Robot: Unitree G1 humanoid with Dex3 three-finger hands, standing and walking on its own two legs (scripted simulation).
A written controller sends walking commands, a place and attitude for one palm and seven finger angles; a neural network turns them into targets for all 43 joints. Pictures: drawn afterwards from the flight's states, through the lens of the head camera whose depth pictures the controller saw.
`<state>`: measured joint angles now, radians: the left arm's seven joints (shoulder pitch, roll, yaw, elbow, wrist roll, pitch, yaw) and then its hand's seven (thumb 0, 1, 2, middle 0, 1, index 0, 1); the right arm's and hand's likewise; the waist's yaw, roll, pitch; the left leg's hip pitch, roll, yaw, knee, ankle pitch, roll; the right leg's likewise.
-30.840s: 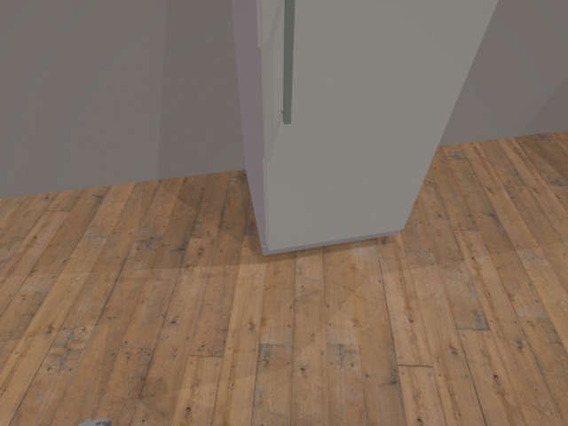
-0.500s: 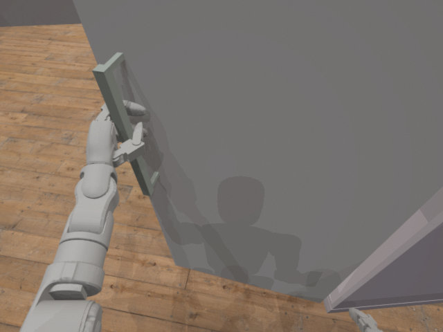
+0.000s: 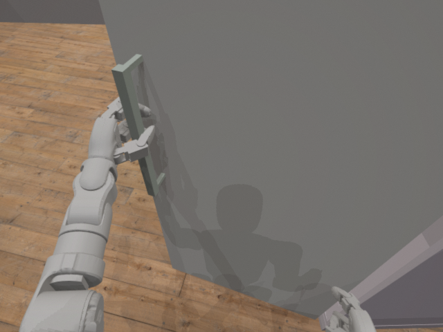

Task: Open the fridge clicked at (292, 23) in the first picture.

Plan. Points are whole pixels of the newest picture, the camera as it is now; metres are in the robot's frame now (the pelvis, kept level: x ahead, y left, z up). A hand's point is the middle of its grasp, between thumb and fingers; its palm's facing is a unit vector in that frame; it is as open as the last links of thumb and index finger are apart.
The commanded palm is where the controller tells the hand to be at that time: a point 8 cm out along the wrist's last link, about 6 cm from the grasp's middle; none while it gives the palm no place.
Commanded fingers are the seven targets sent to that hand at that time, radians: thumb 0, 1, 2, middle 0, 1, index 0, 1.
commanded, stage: loosen the grip on the handle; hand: left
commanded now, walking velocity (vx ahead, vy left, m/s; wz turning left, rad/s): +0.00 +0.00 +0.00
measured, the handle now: (146, 137) +0.44 +0.18 +0.12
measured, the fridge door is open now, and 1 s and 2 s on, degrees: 70 71 71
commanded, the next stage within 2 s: slip the hand off the handle in 0.46 s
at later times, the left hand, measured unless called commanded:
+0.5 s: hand (138, 153) +0.38 +0.18 +0.13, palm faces +0.15 -0.97 -0.18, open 14.3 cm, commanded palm +0.35 +0.22 +0.14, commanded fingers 0.00 -0.55 0.20 -0.25 -1.15 -0.25 -1.15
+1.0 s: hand (100, 150) +0.39 +0.25 +0.13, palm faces +0.16 -0.97 -0.18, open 14.6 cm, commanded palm +0.36 +0.29 +0.14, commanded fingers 0.00 -0.55 0.20 -0.25 -1.15 -0.25 -1.15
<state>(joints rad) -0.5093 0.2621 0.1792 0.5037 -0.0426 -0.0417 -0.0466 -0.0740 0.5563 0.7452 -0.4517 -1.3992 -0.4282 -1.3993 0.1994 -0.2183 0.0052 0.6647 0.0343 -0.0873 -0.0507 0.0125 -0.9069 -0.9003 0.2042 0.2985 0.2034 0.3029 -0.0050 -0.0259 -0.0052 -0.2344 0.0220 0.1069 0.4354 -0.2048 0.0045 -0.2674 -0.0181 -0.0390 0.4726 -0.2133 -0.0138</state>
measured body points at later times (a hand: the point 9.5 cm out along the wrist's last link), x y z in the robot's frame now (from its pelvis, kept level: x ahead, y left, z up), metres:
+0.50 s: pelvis +0.00 -0.01 -0.01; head +0.00 -0.02 +0.44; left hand +0.37 +0.23 +0.14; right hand +0.12 -0.26 -0.11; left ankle +0.01 +0.11 -0.74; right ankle +0.02 -0.11 -0.74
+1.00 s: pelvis +0.01 +0.01 -0.01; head +0.02 +0.01 +0.44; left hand +0.37 +0.30 +0.14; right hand +0.15 -0.24 -0.11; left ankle +0.01 +0.11 -0.74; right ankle +0.02 -0.11 -0.74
